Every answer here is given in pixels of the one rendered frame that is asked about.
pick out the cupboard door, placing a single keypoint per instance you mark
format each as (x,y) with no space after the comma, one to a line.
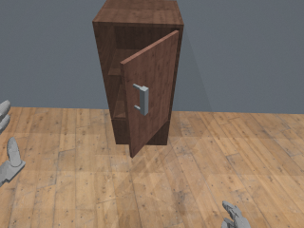
(152,67)

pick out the handle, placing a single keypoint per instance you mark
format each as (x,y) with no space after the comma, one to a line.
(144,99)

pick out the right robot hand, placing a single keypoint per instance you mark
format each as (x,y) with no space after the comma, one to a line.
(236,216)

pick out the left robot hand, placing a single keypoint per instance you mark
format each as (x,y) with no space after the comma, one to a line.
(10,168)

